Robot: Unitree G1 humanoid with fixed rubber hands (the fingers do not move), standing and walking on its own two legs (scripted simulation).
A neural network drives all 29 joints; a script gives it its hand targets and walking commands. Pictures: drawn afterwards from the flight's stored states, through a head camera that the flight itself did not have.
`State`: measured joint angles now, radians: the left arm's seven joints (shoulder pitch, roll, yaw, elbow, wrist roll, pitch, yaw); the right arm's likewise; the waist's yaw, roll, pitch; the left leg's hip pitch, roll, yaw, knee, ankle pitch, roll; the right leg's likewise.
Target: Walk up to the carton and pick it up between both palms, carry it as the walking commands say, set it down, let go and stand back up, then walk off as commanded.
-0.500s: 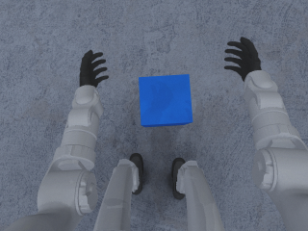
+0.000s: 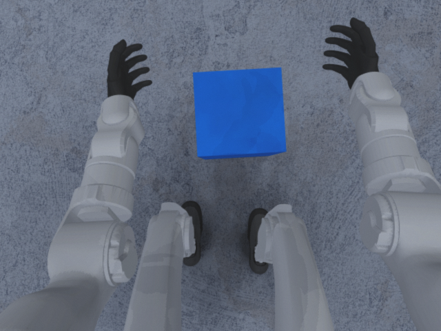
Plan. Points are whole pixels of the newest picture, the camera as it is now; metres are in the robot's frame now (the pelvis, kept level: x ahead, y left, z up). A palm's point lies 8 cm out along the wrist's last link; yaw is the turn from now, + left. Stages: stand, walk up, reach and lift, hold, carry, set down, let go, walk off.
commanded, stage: reach and lift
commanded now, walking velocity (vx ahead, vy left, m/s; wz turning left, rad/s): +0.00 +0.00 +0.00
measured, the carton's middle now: (236, 120) +0.49 -0.03 -0.44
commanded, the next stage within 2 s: none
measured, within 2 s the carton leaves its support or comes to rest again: neither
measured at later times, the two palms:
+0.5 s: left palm (151, 112) +0.48 +0.16 -0.27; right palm (325, 95) +0.51 -0.21 -0.26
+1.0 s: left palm (154, 113) +0.49 +0.18 -0.35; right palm (305, 116) +0.49 -0.21 -0.38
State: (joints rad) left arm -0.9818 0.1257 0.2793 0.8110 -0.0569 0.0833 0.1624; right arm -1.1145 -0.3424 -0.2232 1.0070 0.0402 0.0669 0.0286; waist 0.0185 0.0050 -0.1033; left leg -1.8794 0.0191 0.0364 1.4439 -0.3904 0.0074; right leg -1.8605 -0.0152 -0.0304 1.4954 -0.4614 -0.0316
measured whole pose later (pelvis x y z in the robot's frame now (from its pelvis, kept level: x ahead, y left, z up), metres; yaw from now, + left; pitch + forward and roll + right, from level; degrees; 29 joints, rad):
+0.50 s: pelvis -0.02 +0.00 -0.13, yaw +0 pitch +44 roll +2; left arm -1.14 0.19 0.18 0.93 -0.18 0.06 0.19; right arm -1.25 -0.41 -0.09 1.06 0.20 0.05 -0.03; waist 0.01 0.01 0.07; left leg -2.19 0.02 0.04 1.91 -0.49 0.01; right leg -2.17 -0.03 -0.03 1.97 -0.58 -0.04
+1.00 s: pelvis -0.03 +0.00 -0.19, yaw +1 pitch +37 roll +2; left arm -1.38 0.33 0.03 1.17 -0.35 0.00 0.18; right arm -1.35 -0.45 0.06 1.16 0.29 0.00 -0.07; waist 0.01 0.05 0.31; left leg -2.31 0.02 0.05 2.13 -0.47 0.02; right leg -2.28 -0.04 -0.02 2.20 -0.58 -0.05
